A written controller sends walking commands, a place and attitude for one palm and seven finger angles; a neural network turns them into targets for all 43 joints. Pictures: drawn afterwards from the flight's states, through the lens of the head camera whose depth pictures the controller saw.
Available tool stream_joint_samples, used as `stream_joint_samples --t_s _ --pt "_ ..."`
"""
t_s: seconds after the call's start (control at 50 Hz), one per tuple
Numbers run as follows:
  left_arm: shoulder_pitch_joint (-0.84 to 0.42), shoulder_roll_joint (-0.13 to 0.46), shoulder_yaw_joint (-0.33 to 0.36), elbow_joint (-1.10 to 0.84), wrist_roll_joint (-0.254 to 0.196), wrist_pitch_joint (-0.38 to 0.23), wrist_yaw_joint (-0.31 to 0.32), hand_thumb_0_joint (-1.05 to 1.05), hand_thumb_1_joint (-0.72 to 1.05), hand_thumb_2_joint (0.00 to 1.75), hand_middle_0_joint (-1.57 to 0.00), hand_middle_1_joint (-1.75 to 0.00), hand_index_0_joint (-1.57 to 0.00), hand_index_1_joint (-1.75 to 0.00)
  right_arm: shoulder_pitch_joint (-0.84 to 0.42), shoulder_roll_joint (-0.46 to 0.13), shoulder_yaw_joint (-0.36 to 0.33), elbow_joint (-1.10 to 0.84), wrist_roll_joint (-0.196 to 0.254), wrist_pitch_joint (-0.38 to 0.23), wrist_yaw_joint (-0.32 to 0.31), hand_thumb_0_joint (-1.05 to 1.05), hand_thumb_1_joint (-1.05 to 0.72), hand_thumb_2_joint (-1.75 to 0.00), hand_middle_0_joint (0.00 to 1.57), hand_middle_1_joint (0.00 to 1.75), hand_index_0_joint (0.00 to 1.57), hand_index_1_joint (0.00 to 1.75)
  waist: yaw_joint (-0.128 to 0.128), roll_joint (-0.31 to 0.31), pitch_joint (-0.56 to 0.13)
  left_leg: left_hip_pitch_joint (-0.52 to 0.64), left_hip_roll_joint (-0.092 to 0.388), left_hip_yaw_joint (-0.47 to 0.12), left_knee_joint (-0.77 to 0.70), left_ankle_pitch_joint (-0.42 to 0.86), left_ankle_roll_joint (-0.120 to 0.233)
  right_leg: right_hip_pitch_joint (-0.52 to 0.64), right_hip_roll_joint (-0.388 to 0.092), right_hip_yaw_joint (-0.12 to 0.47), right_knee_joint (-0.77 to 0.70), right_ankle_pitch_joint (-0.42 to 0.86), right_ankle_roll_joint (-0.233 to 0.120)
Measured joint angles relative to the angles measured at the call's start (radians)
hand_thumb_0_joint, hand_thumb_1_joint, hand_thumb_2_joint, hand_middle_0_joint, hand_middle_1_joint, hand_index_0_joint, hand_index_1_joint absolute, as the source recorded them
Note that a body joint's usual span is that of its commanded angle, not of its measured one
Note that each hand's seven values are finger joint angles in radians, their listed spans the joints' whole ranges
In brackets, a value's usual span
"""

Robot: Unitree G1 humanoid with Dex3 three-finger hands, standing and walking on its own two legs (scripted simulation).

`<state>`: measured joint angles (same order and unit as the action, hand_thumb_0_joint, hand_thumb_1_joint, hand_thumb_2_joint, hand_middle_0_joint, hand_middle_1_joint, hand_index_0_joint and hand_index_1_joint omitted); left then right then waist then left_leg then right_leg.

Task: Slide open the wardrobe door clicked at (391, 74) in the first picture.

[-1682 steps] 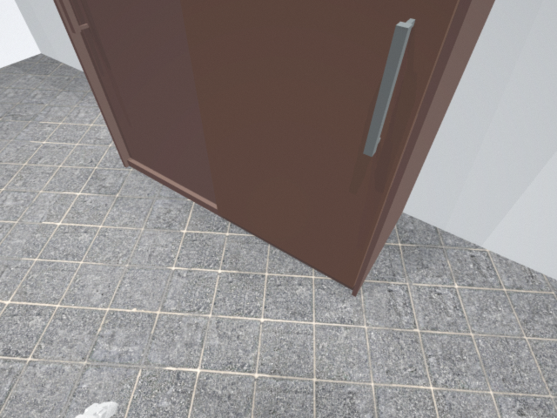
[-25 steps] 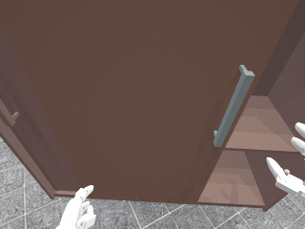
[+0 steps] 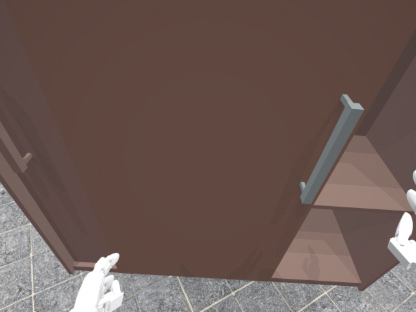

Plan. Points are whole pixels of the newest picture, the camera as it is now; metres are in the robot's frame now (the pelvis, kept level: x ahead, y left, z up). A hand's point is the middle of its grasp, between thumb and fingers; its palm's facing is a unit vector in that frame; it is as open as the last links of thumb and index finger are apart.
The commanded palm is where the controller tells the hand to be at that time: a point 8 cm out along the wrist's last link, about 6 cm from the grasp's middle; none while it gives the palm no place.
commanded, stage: step back with the hand held close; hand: right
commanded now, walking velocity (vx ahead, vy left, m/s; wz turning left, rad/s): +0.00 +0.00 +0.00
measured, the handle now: (323, 155) +0.43 -0.28 +0.10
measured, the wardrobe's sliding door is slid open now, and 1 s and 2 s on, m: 0.45 0.45 0.45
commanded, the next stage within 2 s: stop stepping back and stand still in 1.00 s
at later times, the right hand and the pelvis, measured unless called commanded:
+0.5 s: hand out of the picture +0.16 -0.29 +0.15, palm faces +0.35 +0.82 -0.46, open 7.4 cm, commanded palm +0.11 -0.33 +0.17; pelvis -0.04 -0.04 -0.01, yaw +1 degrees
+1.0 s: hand out of the picture +0.05 -0.35 +0.17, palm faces +0.47 +0.78 -0.41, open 7.4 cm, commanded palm -0.02 -0.38 +0.17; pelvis -0.14 -0.08 -0.01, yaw -3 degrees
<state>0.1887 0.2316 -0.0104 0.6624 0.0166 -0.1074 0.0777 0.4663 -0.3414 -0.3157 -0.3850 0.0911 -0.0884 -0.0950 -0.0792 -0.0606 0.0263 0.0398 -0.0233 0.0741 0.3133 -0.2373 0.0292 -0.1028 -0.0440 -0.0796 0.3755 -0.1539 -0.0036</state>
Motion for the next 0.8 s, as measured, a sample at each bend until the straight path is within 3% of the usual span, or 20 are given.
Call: stream_joint_samples --t_s 0.18,0.26,0.42,0.54,0.62,0.7,0.8 --pt "-0.006 0.002 -0.003 -0.008 -0.006 0.021 0.002 0.01 0.90 0.90 -0.20 -0.30 -0.21 -0.30 -0.016 -0.014 -0.021 0.005 -0.007 -0.011 0.005 0.01 -0.88 -0.90 0.21 0.30 0.21 0.31 -0.001 -0.003 -0.007 -0.019 -0.009 0.006 -0.005 0.008 0.000 -0.032 -0.009 0.007 0.018 -0.002 0.000" --pt "-0.029 0.007 -0.003 -0.040 -0.010 0.068 0.000 0.01 0.90 0.90 -0.20 -0.30 -0.21 -0.30 -0.024 -0.036 -0.069 -0.006 -0.018 -0.040 -0.006 0.01 -0.89 -0.90 0.21 0.30 0.21 0.30 0.018 0.000 -0.019 -0.093 -0.012 0.003 0.026 0.012 -0.008 -0.106 -0.016 0.006 0.055 -0.005 -0.004" --pt "-0.031 0.013 0.014 -0.115 -0.022 0.120 0.012 0.01 0.90 0.90 -0.20 -0.30 -0.21 -0.30 0.069 -0.058 -0.044 -0.079 -0.019 -0.034 -0.002 0.01 -0.89 -0.90 0.21 0.30 0.21 0.30 0.055 0.020 -0.020 -0.194 0.014 -0.029 0.085 0.022 -0.036 -0.175 0.003 -0.031 0.066 0.016 -0.037" --pt "0.005 0.005 0.011 -0.133 -0.024 0.104 0.017 0.01 0.90 0.90 -0.20 -0.30 -0.21 -0.30 0.079 -0.100 -0.082 -0.108 -0.028 -0.066 -0.014 0.01 -0.88 -0.90 0.21 0.30 0.22 0.31 0.063 0.044 -0.007 -0.239 0.029 -0.030 0.119 0.032 -0.054 -0.217 0.019 -0.030 0.084 0.035 -0.066" --pt "0.040 -0.001 0.010 -0.129 -0.025 0.072 0.016 0.01 0.90 0.90 -0.20 -0.30 -0.21 -0.30 0.050 -0.106 -0.116 -0.103 -0.052 -0.096 -0.020 0.01 -0.88 -0.90 0.21 0.30 0.22 0.31 0.078 0.044 -0.007 -0.260 0.003 -0.065 0.219 -0.011 -0.050 -0.261 0.046 0.005 0.101 0.049 -0.086" --pt "0.043 -0.010 0.007 -0.106 -0.023 0.048 0.003 0.01 0.90 0.90 -0.20 -0.30 -0.21 -0.30 0.067 -0.093 -0.149 -0.112 -0.050 -0.119 -0.023 0.01 -0.88 -0.90 0.21 0.30 0.21 0.30 0.057 0.044 -0.023 -0.248 -0.013 -0.083 0.192 -0.080 -0.036 -0.324 0.059 0.010 0.115 0.062 -0.088" --pt "0.012 -0.018 0.002 -0.060 -0.022 0.023 0.001 0.01 0.90 0.90 -0.20 -0.30 -0.21 -0.30 0.070 -0.049 -0.098 -0.125 -0.039 -0.126 -0.027 0.01 -0.89 -0.90 0.21 0.30 0.21 0.30 0.022 0.020 0.003 -0.250 -0.032 -0.086 0.157 -0.012 -0.050 -0.330 0.038 0.011 0.102 0.083 -0.074"
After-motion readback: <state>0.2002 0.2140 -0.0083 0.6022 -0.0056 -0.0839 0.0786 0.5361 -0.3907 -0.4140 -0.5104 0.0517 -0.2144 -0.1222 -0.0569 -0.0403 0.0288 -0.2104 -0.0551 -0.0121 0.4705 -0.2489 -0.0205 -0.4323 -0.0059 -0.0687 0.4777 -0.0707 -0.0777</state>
